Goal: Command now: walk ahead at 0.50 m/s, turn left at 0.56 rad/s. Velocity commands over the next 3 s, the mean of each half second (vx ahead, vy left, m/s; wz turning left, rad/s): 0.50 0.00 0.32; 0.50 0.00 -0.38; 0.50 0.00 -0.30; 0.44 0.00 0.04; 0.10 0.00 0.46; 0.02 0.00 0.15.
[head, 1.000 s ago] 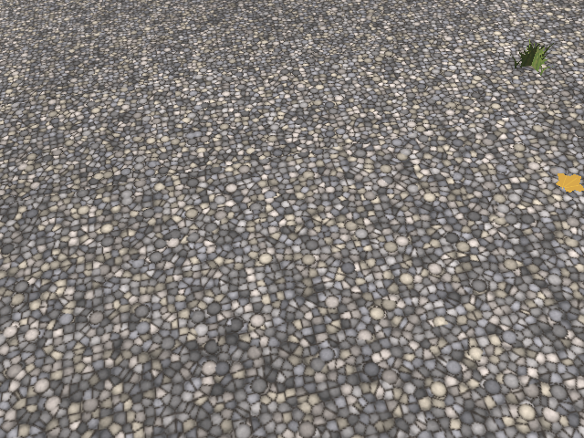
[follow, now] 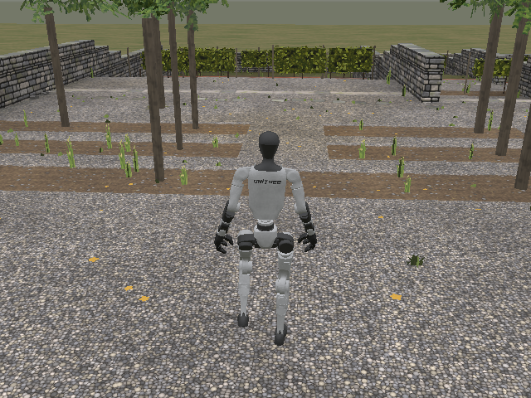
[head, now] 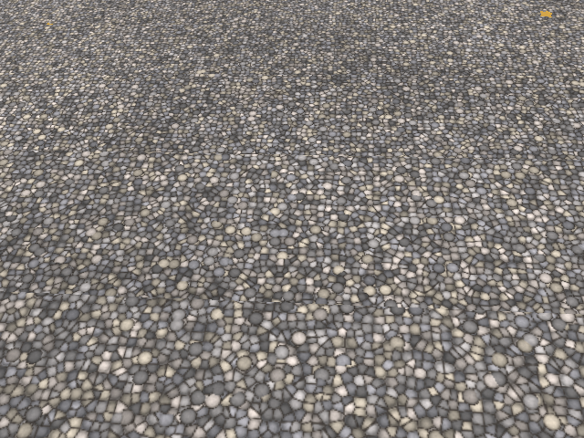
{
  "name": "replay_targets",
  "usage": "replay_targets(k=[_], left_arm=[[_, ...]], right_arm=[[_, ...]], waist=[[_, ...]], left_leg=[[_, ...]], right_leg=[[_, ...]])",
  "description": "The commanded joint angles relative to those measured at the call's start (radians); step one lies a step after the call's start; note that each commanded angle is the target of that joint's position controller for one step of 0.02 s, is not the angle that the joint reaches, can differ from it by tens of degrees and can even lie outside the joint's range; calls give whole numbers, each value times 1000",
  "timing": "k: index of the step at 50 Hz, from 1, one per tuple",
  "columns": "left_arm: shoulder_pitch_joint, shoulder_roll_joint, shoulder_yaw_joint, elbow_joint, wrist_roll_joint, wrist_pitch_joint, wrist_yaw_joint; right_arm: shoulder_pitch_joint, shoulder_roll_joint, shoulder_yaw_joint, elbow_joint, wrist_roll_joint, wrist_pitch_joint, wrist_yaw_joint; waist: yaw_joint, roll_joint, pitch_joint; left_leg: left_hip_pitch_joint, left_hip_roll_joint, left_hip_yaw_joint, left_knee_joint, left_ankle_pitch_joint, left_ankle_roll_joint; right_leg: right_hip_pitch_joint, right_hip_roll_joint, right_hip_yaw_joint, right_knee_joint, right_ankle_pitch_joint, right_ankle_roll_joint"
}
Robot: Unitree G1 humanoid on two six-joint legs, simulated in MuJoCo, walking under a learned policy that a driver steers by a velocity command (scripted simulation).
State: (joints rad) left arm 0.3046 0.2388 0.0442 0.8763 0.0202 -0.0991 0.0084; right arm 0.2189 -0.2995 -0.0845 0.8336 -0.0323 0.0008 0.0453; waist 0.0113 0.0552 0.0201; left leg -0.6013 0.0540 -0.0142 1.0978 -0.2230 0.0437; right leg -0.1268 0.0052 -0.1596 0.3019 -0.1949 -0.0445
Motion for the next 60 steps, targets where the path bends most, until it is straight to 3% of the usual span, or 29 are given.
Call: replay_targets(k=[1,5,9,11,13,14,15,16,17,18,19,21,24,29,36,39,41,42,43,44,45,46,47,50,52,55,57,58,60], left_arm=[[24,100,21,-34,-1,-17,0],[48,113,25,-20,1,-9,0],[123,142,30,17,2,8,5],[132,174,36,32,4,20,7],[125,179,31,38,-2,37,7],[127,143,18,14,-5,36,5],[209,21,-9,-38,-20,35,-17],[87,142,23,-45,-9,37,-10],[12,125,22,-71,-20,31,-11],[6,107,14,-65,-21,22,-11],[21,99,16,-48,-10,28,-12],[98,80,15,-12,9,62,-20],[60,59,16,-15,4,87,-35],[-96,59,18,-67,-1,91,-36],[-272,30,-6,-151,11,80,-54],[-217,46,1,-154,12,79,-52],[-38,86,23,-110,13,76,-44],[112,122,43,-65,21,68,-36],[220,218,74,-47,25,67,-20],[148,298,90,-72,-1,78,-20],[132,265,90,-68,-30,86,-16],[88,219,76,-65,-25,87,-8],[54,162,60,-58,-17,86,-8],[5,137,46,-66,-24,58,-6],[27,170,54,-64,-27,44,-11],[43,193,56,-64,-30,45,-11],[64,178,53,-67,-26,51,-15],[80,180,53,-73,-2,47,-14],[112,169,45,-76,2,50,-7]], right_arm=[[-43,-4,8,-77,-2,1,16],[-171,20,28,-125,0,-5,32],[-238,12,34,-161,-10,-7,30],[-193,-3,27,-149,-17,-11,16],[48,-29,7,-69,-26,-30,-2],[206,-94,-15,-26,-39,-39,-18],[218,-216,-38,-29,-25,-39,-31],[252,-209,-40,-39,9,-27,-41],[171,-174,-30,-26,15,-26,-51],[116,-108,-11,-26,16,-33,-50],[76,-69,2,-23,16,-42,-49],[46,-22,18,-20,18,-62,-47],[95,-50,11,7,16,-84,-46],[164,-45,16,37,17,-96,-49],[251,-43,28,87,17,-92,-71],[234,-86,22,91,14,-80,-85],[198,-122,13,79,5,-63,-92],[168,-129,11,64,12,-58,-89],[167,-76,24,29,17,-63,-82],[181,-21,29,-46,33,-73,-61],[73,-75,24,-64,15,-86,-56],[39,-75,26,-85,30,-100,-52],[55,-77,24,-74,31,-103,-54],[98,-42,30,-76,-9,-40,-48],[74,-36,31,-93,-10,-17,-44],[-64,-21,38,-148,-10,-19,-38],[-57,-7,49,-140,-10,-19,-34],[6,-38,37,-101,-4,-26,-32],[-46,-79,27,-116,-14,-38,-25]], waist=[[-9,-137,19],[16,-140,53],[35,-138,74],[9,-158,42],[-99,-126,-90],[-162,-46,-204],[-96,213,-321],[-152,32,-334],[-115,15,-182],[-77,-19,-92],[-37,-31,-49],[15,-9,-43],[17,-11,2],[-19,-12,74],[-69,-6,112],[-30,35,48],[54,57,-57],[131,23,-131],[165,-107,-219],[75,-297,-298],[114,-113,-223],[83,-83,-106],[26,0,-20],[-49,-50,-3],[-53,-73,-6],[-20,-114,26],[0,-148,-22],[5,-147,-78],[27,-99,-49]], left_leg=[[-130,37,-9,-54,95,-18],[-61,27,56,-295,207,-4],[15,-13,114,-438,101,49],[115,-72,145,-479,-1,88],[421,-141,149,-601,36,137],[697,-2,-31,-620,-5,177],[996,333,-546,-688,54,321],[940,341,-640,-777,114,324],[827,303,-454,-781,188,296],[681,253,-349,-809,273,256],[588,204,-264,-834,329,216],[484,159,-165,-886,345,183],[461,146,-89,-953,316,174],[529,147,6,-993,289,131],[685,168,146,-924,574,86],[747,182,197,-756,992,63],[724,196,217,-488,1123,60],[609,172,236,-252,962,46],[372,92,247,101,446,23],[-38,-139,101,423,-323,-26],[-159,-56,-55,412,-226,-15],[-160,-16,-45,348,-150,-16],[-95,17,-35,243,-110,-20],[50,46,-22,72,-87,-63],[60,40,0,-21,-29,-81],[111,2,33,-279,140,-84],[156,-16,54,-292,221,-74],[148,-7,44,-167,338,-52],[29,22,11,-155,259,-39]], right_leg=[[69,-267,126,-154,281,-100],[71,-252,17,-148,323,-86],[153,-287,-21,-99,454,-81],[196,-291,-51,22,743,-75],[142,-263,-92,338,818,-53],[-64,-234,-91,597,514,-28],[-471,-55,-62,965,-366,30],[-541,-29,129,1066,-336,29],[-597,-78,158,1063,-241,16],[-554,-107,163,978,-175,9],[-494,-128,168,914,-147,9],[-383,-130,171,851,-122,20],[-433,-117,179,796,-42,24],[-583,-89,220,632,134,23],[-565,-52,68,369,192,-36],[-424,27,3,324,50,-93],[-223,84,3,307,-58,-142],[-10,88,52,206,-25,-180],[220,-136,345,161,-62,-255],[454,-375,932,20,35,-425],[412,-345,822,-4,41,-404],[276,-326,696,-18,112,-367],[123,-276,601,-41,208,-314],[-61,-151,444,-73,323,-251],[-100,-111,407,-87,354,-243],[-148,-44,355,-97,417,-197],[-109,-38,331,-67,518,-173],[-41,-85,354,-29,567,-175],[59,-125,400,7,534,-199]])
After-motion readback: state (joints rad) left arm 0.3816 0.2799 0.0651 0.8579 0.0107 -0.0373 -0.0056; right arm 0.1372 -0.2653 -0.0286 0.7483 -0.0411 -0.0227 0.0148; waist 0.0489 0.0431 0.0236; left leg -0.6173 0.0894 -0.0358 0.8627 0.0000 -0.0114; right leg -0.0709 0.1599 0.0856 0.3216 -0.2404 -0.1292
